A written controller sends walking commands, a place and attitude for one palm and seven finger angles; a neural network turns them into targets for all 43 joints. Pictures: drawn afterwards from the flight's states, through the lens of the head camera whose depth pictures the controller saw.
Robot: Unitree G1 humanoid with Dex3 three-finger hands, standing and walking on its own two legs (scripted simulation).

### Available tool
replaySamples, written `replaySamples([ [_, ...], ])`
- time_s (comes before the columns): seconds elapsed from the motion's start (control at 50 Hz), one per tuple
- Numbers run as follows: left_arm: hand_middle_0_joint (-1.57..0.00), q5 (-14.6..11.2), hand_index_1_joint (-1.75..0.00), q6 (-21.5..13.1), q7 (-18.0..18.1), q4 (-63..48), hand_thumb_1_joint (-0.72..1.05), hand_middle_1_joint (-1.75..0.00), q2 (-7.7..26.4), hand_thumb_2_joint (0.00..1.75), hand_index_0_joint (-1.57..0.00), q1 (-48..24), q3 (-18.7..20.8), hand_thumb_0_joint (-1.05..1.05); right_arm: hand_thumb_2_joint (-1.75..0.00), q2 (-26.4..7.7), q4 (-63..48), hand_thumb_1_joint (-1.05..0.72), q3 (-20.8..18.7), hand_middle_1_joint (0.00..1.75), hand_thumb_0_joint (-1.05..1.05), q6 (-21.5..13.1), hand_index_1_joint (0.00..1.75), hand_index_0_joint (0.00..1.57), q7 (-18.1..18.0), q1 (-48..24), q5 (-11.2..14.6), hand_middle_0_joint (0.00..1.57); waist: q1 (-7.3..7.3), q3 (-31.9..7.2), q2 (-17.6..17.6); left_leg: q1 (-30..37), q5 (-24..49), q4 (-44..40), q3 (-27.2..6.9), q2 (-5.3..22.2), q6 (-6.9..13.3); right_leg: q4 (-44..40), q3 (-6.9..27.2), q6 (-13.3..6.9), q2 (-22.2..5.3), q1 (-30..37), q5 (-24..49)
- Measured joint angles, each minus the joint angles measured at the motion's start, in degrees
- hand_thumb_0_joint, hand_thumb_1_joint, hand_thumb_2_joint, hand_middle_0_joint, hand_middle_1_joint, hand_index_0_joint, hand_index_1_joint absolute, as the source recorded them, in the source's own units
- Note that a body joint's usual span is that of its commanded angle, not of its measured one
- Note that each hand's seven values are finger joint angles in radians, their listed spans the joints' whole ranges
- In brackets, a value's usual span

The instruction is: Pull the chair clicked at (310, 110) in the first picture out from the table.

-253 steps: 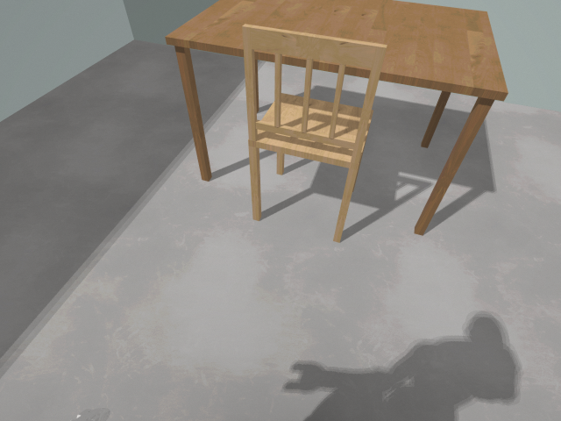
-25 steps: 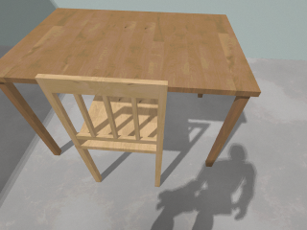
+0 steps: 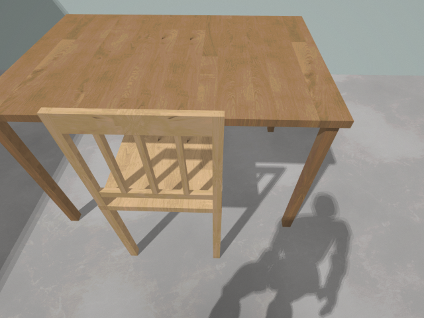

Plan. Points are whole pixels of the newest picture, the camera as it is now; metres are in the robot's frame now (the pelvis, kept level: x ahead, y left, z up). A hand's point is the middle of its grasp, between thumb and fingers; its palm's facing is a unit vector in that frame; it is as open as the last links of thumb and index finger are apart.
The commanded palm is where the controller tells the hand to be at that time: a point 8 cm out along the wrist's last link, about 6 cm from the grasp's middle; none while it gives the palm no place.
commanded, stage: look again from close up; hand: left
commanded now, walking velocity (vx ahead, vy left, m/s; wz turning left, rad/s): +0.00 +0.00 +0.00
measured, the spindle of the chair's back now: (147, 165) +0.51 +0.21 -0.09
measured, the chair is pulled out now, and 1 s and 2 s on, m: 0.00 0.00 0.00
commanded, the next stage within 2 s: shuffle to correct the standing spot in 1.14 s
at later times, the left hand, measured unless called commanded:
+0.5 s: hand out of the picture +0.00 +0.21 -0.17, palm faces +0.02 -0.98 -0.21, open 7.4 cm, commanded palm none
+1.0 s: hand out of the picture -0.07 +0.22 -0.17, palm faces +0.00 -0.99 -0.17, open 7.4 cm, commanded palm none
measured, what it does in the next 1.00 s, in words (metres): shifts its weight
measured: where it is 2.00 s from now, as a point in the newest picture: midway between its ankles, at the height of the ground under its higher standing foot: outside the picture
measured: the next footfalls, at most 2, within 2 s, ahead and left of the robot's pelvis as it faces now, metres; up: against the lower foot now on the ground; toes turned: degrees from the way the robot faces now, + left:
right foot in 2.00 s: +0.16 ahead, -0.08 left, +0.00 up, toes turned -5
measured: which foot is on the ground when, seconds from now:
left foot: down 0.00-1.00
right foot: down 0.00-1.00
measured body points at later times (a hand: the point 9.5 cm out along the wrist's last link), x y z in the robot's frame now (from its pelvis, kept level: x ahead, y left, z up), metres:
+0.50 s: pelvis -0.03 +0.03 +0.00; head -0.03 +0.04 +0.45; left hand +0.00 +0.26 -0.16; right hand +0.02 -0.20 -0.15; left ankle -0.03 +0.13 -0.73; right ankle -0.03 -0.10 -0.73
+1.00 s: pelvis -0.04 +0.06 +0.01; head -0.03 +0.06 +0.45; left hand -0.07 +0.27 -0.16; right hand -0.07 -0.16 -0.15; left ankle -0.03 +0.13 -0.73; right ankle -0.03 -0.10 -0.73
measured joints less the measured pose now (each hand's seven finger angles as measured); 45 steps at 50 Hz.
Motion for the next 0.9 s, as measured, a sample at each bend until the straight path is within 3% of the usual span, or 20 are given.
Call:
replaySamples([
  [0.44,-0.20,0.0,-0.30,0.9,0.2,-2.9,0.91,-0.30,3.7,0.90,-0.20,-3.9,0.5,0.01,-0.90,-1.5,-0.9,-0.92,0.6,0.30,0.01,0.0,0.29,0.20,0.3,-5.6,0.2,0.20,1.18,-0.1,-2.6,2.5,1.9,-1.5,1.6,-1.6,1.9,-1.2,1.6,2.1,-1.6,2.0,2.4],
  [0.9,-0.20,0.2,-0.30,1.4,0.0,0.7,0.91,-0.30,1.5,0.90,-0.20,-1.2,0.3,0.01,-0.90,0.5,3.0,-0.91,0.9,0.30,0.01,0.4,0.29,0.20,0.8,-0.7,0.5,0.20,0.55,2.5,-2.8,1.7,6.0,-5.6,3.6,-4.5,4.8,-3.9,3.5,4.6,-4.3,0.2,6.2],
])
